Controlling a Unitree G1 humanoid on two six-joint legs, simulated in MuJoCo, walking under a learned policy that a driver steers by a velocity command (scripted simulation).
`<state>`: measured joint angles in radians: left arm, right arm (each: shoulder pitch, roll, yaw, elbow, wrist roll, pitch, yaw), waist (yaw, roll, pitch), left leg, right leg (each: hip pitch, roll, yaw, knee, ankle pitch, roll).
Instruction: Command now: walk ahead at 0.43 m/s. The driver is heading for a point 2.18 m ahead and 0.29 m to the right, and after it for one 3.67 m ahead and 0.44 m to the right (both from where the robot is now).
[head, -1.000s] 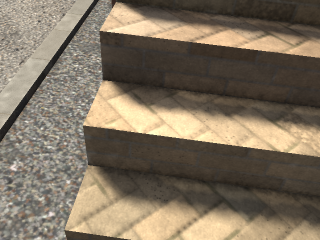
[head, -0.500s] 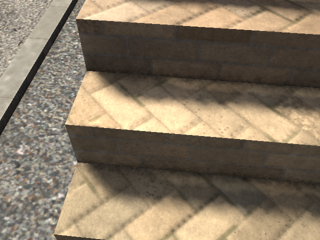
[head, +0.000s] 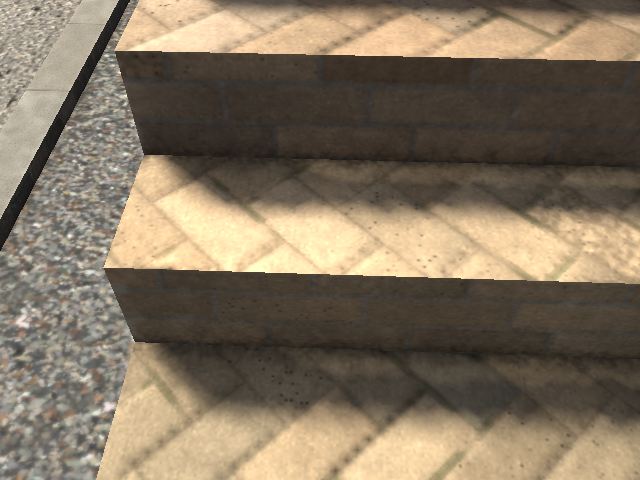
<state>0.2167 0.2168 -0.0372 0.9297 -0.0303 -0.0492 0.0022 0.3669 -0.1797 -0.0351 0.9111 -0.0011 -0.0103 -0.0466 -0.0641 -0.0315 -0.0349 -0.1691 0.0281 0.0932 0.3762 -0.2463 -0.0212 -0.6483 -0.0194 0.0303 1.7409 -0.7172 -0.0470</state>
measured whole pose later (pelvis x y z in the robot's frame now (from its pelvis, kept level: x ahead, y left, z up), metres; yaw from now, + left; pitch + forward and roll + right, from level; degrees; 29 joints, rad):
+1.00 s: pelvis +0.37 -0.14 +0.30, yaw -3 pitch +2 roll +4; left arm 0.51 0.14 0.03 1.15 0.03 -0.10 -0.02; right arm -0.03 -0.14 0.00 0.70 0.00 -0.04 -0.03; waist -0.05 -0.01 -0.07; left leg -0.64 0.00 0.24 1.13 -0.54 0.11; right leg -0.45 0.08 0.23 1.52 -0.11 -0.16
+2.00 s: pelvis +0.86 -0.05 +0.73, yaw -1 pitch +1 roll +0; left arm 0.28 0.20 0.01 0.98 0.00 -0.09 -0.07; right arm 0.23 -0.19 0.00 0.92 -0.01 -0.03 0.02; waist 0.01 -0.04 -0.12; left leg -0.54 0.06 0.17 0.91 -0.38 0.05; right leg -0.67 0.06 0.13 1.97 -0.13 -0.17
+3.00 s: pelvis +1.27 -0.02 +0.99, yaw +3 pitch +8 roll +4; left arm 0.57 0.08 -0.03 1.05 -0.03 -0.05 0.01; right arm -0.05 -0.05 0.14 0.62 -0.01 -0.10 0.08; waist 0.11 -0.04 -0.06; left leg -0.93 0.07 0.08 1.77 -0.40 0.06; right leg -0.10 -0.11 -0.05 0.26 -0.26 0.00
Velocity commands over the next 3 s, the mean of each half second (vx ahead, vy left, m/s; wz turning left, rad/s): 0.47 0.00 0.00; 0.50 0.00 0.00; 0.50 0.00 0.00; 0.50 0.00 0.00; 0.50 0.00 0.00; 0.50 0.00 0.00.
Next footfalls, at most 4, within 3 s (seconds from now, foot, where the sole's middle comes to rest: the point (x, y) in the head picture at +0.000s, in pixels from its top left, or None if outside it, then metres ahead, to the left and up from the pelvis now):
0.22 right None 0.17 -0.24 -0.58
0.90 left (361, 423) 0.46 -0.06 -0.39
1.32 right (483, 230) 0.66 -0.26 -0.19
1.84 left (272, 12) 0.97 0.04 0.00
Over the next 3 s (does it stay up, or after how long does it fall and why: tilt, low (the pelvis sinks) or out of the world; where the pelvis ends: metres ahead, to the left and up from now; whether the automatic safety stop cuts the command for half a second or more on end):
stays up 1.27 -0.02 0.99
